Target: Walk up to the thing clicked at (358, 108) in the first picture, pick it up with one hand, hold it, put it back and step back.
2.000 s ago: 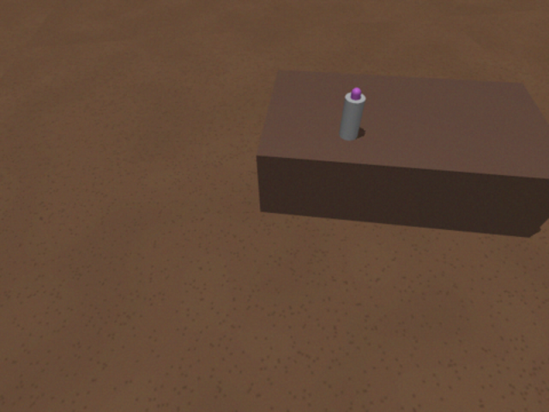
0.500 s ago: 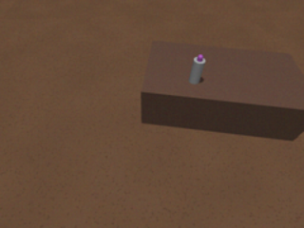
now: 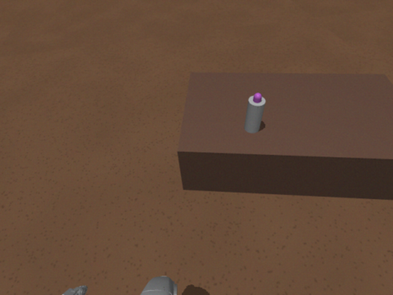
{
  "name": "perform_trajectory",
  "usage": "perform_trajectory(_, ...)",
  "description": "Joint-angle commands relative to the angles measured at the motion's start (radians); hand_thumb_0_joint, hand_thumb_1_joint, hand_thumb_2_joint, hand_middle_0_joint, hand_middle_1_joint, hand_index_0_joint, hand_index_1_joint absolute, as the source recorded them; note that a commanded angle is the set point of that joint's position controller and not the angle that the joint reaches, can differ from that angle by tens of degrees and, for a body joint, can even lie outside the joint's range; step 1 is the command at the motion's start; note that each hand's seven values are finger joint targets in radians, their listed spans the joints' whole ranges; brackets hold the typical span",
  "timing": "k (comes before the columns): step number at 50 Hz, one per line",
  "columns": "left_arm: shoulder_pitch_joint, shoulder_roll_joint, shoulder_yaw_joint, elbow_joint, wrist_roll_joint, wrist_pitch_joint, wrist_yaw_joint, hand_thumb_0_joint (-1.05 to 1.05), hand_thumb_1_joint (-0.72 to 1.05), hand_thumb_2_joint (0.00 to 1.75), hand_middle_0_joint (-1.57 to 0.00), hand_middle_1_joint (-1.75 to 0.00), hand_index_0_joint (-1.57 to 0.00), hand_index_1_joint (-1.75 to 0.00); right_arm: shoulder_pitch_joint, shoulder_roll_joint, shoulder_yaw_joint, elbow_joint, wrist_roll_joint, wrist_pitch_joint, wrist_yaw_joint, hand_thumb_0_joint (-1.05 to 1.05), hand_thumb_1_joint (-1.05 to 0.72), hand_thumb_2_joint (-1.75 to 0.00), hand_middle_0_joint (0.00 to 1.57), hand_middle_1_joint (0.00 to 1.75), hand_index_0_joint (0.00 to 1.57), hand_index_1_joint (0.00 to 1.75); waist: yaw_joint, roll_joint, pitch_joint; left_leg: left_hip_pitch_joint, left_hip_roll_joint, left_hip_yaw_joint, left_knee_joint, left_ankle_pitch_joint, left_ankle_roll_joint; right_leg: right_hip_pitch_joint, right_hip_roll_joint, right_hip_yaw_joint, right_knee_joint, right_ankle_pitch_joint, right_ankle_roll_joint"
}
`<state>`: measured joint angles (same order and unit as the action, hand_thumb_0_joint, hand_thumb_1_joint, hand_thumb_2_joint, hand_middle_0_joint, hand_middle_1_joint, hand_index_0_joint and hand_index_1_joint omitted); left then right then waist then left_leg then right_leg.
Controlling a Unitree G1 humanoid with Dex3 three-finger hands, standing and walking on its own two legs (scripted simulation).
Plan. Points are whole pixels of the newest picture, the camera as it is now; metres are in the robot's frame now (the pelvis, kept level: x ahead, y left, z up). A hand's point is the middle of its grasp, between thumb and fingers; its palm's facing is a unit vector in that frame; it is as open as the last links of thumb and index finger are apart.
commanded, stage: walk up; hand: right
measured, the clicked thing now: (254, 111) +0.94 -0.24 -0.30
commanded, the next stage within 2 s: none
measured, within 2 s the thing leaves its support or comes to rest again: neither
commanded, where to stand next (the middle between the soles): +0.46 -0.03 m, yaw +0 degrees
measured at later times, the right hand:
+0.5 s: hand (314, 276) +0.18 -0.23 -0.12, palm faces +0.03 +0.91 -0.42, open 7.4 cm
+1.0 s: hand (312, 193) +0.40 -0.30 -0.14, palm faces -0.03 +0.93 -0.36, open 7.4 cm
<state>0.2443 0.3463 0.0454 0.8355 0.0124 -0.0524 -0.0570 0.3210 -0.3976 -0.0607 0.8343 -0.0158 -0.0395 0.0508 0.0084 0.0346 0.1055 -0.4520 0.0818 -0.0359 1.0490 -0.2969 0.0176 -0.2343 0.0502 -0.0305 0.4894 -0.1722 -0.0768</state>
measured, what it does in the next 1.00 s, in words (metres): walks ahead: left foot, then right foot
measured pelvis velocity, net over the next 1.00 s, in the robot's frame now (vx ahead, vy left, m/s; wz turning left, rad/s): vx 0.35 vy -0.03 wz -0.04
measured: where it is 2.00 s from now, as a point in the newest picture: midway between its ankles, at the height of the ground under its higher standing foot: (214, 257)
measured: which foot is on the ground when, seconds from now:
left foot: up 0.00-0.18, down 0.20-0.68, up 0.70-1.00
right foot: down 0.00-0.20, up 0.22-0.62, down 0.64-1.00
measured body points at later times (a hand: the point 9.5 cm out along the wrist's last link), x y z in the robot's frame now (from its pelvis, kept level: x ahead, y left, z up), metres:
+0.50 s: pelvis +0.19 +0.04 +0.00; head +0.21 +0.06 +0.45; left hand +0.28 +0.35 -0.13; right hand +0.18 -0.28 -0.09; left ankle +0.15 +0.16 -0.73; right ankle +0.29 -0.12 -0.68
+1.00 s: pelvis +0.35 -0.03 +0.00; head +0.37 -0.05 +0.45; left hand +0.41 +0.29 -0.10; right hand +0.41 -0.35 -0.12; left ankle +0.45 +0.12 -0.70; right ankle +0.35 -0.11 -0.73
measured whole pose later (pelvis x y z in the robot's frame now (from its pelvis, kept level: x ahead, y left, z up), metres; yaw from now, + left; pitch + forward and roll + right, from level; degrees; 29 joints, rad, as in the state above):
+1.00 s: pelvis +0.35 -0.03 +0.00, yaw -2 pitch -3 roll +0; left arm 0.32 0.39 0.05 0.80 0.02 -0.05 -0.04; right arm 0.32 -0.42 -0.06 0.84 -0.01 -0.05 0.03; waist 0.04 0.03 0.10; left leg -0.48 0.07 0.01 0.78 -0.25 -0.01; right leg -0.19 0.01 -0.08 0.53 -0.29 -0.07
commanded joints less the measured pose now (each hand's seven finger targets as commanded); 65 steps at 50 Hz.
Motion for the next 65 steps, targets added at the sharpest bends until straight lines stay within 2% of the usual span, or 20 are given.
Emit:
perform_trajectory(1,-0.032,0.302,0.103,-0.109,0.012,-0.034,0.005,0.0,0.9,0.9,-0.2,-0.3,-0.2,-0.3,0.069,-0.186,-0.07,-0.05,-0.022,-0.018,0.006,0.0,-0.9,-0.9,0.2,0.3,0.2,0.3,-0.009,-0.211,0.006,0.024,0.039,0.047,-0.257,-0.019,-0.04,-0.147,-0.237,0.233,-0.316,-0.403,-0.136)
perform_trajectory(6,-0.005,0.31,0.101,-0.11,0.014,-0.018,-0.009,0.0,0.9,0.9,-0.2,-0.3,-0.2,-0.3,0.053,-0.188,-0.083,-0.047,-0.018,-0.047,0.0,0.0,-0.9,-0.9,0.2,0.3,0.2,0.3,0.008,-0.192,-0.072,0.207,-0.005,0.101,-0.395,0.085,-0.026,-0.181,-0.233,0.234,-0.225,-0.452,-0.112)
perform_trajectory(9,-0.012,0.247,0.075,-0.121,0.022,-0.005,-0.009,0.0,0.9,0.9,-0.2,-0.3,-0.2,-0.3,0.21,-0.229,-0.099,0.002,-0.021,-0.075,-0.024,0.0,-0.9,-0.9,0.2,0.3,0.2,0.3,-0.087,0.004,-0.1,0.474,-0.029,0.062,-0.533,-0.024,0.009,-0.348,-0.151,0.171,0.096,-0.485,-0.067)
perform_trajectory(11,0.065,0.154,0.046,-0.104,0.005,0.003,-0.002,0.0,0.9,0.9,-0.2,-0.3,-0.2,-0.3,0.214,-0.332,-0.109,-0.027,-0.038,-0.094,-0.042,0.0,-0.9,-0.9,0.2,0.3,0.2,0.3,-0.069,0.21,-0.042,0.469,0.328,-0.592,-0.865,-0.511,0.098,-0.577,0.045,0.101,0.609,-0.344,0.024)
perform_trajectory(12,0.077,0.252,0.064,-0.087,0.01,0.007,0.009,0.0,0.9,0.9,-0.2,-0.3,-0.2,-0.3,0.151,-0.368,-0.114,-0.054,-0.009,-0.093,-0.044,0.0,-0.9,-0.9,0.2,0.3,0.2,0.3,-0.064,0.104,0.01,0.394,0.391,-0.649,-0.906,-0.553,0.167,-0.571,-0.026,0.173,0.652,-0.304,0.02)
perform_trajectory(13,0.057,0.282,0.066,-0.079,0.01,0.003,0.012,0.0,0.9,0.9,-0.2,-0.3,-0.2,-0.3,0.114,-0.353,-0.11,-0.057,0.0,-0.094,-0.043,0.0,-0.9,-0.9,0.2,0.3,0.2,0.3,-0.052,0.086,0.035,0.379,0.387,-0.617,-0.894,-0.446,0.2,-0.562,-0.065,0.193,0.656,-0.259,0.022)
perform_trajectory(18,0.084,0.26,0.068,-0.031,-0.009,0.005,0.001,0.0,0.9,0.9,-0.2,-0.3,-0.2,-0.3,0.108,-0.256,-0.07,-0.051,0.009,-0.101,-0.05,0.0,-0.9,-0.9,0.2,0.3,0.2,0.3,-0.025,0.116,-0.021,0.387,0.186,-0.091,-0.752,0.402,0.112,-0.384,-0.085,0.141,0.545,-0.097,0.063)
perform_trajectory(22,-0.003,0.226,0.058,-0.075,-0.011,0.015,-0.013,0.0,0.9,0.9,-0.2,-0.3,-0.2,-0.3,0.121,-0.256,-0.07,-0.073,0.009,-0.089,-0.052,0.0,-0.9,-0.9,0.2,0.3,0.2,0.3,-0.036,0.131,-0.011,0.409,0.162,0.023,-0.729,0.572,0.157,-0.371,-0.096,0.069,0.396,-0.045,0.072)
perform_trajectory(29,-0.065,0.203,0.064,-0.086,-0.001,0.009,-0.03,0.0,0.9,0.9,-0.2,-0.3,-0.2,-0.3,0.08,-0.279,-0.074,-0.102,0.005,-0.064,-0.052,0.0,-0.9,-0.9,0.2,0.3,0.2,0.3,-0.035,0.109,-0.054,0.305,0.172,0.041,-0.646,0.329,0.151,-0.095,-0.102,-0.014,0.132,0.002,0.03)
perform_trajectory(32,0.132,0.272,0.101,-0.025,0.007,-0.012,-0.01,0.0,0.9,0.9,-0.2,-0.3,-0.2,-0.3,0.104,-0.209,-0.047,-0.118,0.008,-0.059,-0.051,0.0,-0.9,-0.9,0.2,0.3,0.2,0.3,0.071,-0.109,-0.172,0.18,0.08,0.103,-0.235,0.331,0.1,0.244,-0.069,-0.009,0.022,-0.043,-0.012)
perform_trajectory(34,0.214,0.405,0.135,-0.036,-0.002,-0.022,0.009,0.0,0.9,0.9,-0.2,-0.3,-0.2,-0.3,0.167,-0.177,-0.027,-0.129,0.026,-0.053,-0.051,0.0,-0.9,-0.9,0.2,0.3,0.2,0.3,0.094,-0.372,-0.225,-0.158,-0.116,0.098,0.147,-0.216,0.03,0.411,-0.45,0.671,-0.199,-0.182,-0.168)
perform_trajectory(35,0.16,0.401,0.135,-0.046,-0.014,-0.018,0.013,0.0,0.9,0.9,-0.2,-0.3,-0.2,-0.3,0.124,-0.248,-0.043,-0.107,0.013,-0.043,-0.062,0.0,-0.9,-0.9,0.2,0.3,0.2,0.3,0.091,-0.301,-0.169,-0.165,-0.046,0.017,0.207,-0.246,0.029,0.314,-0.478,0.701,-0.201,-0.214,-0.221)
perform_trajectory(40,0.04,0.27,0.09,-0.077,-0.015,-0.026,0.025,0.0,0.9,0.9,-0.2,-0.3,-0.2,-0.3,0.14,-0.196,-0.04,-0.044,0.02,-0.03,-0.035,0.0,-0.9,-0.9,0.2,0.3,0.2,0.3,-0.004,-0.196,-0.019,-0.025,-0.014,-0.015,0.068,-0.022,0.018,-0.022,-0.252,0.211,-0.205,0.032,-0.1)
perform_trajectory(45,0.062,0.273,0.092,-0.119,0.005,-0.031,0.02,0.0,0.9,0.9,-0.2,-0.3,-0.2,-0.3,0.068,-0.181,-0.045,-0.064,0.004,-0.034,-0.022,0.0,-0.9,-0.9,0.2,0.3,0.2,0.3,0.019,-0.196,-0.026,-0.053,-0.003,0.029,-0.192,-0.001,-0.029,-0.001,-0.27,0.14,-0.208,0.022,-0.163)
perform_trajectory(52,0.046,0.263,0.06,-0.103,-0.009,-0.003,0.048,0.0,0.9,0.9,-0.2,-0.3,-0.2,-0.3,0.024,-0.13,-0.028,-0.035,-0.001,-0.043,-0.05,0.0,-0.9,-0.9,0.2,0.3,0.2,0.3,0.003,-0.131,-0.114,0.22,-0.065,0.09,-0.482,0.227,0.011,-0.038,-0.266,0.066,0.063,0.435,-0.097)
perform_trajectory(54,0.035,0.224,0.038,-0.107,-0.02,0.002,0.055,0.0,0.9,0.9,-0.2,-0.3,-0.2,-0.3,0.052,-0.179,-0.039,-0.018,-0.009,-0.048,-0.059,0.0,-0.9,-0.9,0.2,0.3,0.2,0.3,-0.026,-0.03,-0.153,0.345,-0.027,0.025,-0.569,0.384,0.056,-0.092,-0.192,0.026,0.216,0.307,-0.024)
perform_trajectory(55,0.065,0.182,0.026,-0.11,-0.032,0.003,0.055,0.0,0.9,0.9,-0.2,-0.3,-0.2,-0.3,0.065,-0.246,-0.052,-0.028,-0.016,-0.049,-0.065,0.0,-0.9,-0.9,0.2,0.3,0.2,0.3,-0.024,0.121,-0.214,0.428,0.149,-0.191,-0.598,0.522,0.129,-0.167,-0.104,-0.018,0.361,0.111,0.032)
perform_trajectory(56,0.119,0.163,0.019,-0.082,-0.044,0.016,0.061,0.0,0.9,0.9,-0.2,-0.3,-0.2,-0.3,0.017,-0.246,-0.041,-0.053,-0.005,-0.05,-0.068,0.0,-0.9,-0.9,0.2,0.3,0.2,0.3,0.002,0.147,-0.242,0.435,0.287,-0.378,-0.628,0.602,0.242,-0.212,-0.032,0.011,0.451,-0.397,0.059)
perform_trajectory(57,0.146,0.208,0.028,-0.048,-0.037,0.032,0.075,0.0,0.9,0.9,-0.2,-0.3,-0.2,-0.3,-0.031,-0.269,-0.043,-0.055,0.011,-0.044,-0.069,0.0,-0.9,-0.9,0.2,0.3,0.2,0.3,0.012,0.143,-0.249,0.378,0.346,-0.417,-0.615,0.519,0.331,-0.156,-0.09,0.062,0.494,-0.489,0.062)
perform_trajectory(65,0.135,0.229,0.036,0.082,-0.001,0.003,0.083,0.0,0.9,0.9,-0.2,-0.3,-0.2,-0.3,-0.209,-0.185,-0.004,-0.038,0.014,0.023,-0.052,0.0,-0.9,-0.9,0.2,0.3,0.2,0.3,0.046,0.116,-0.164,0.063,0.076,-0.086,-0.504,0.082,0.09,0.111,-0.082,0.027,-0.004,-0.066,0.053)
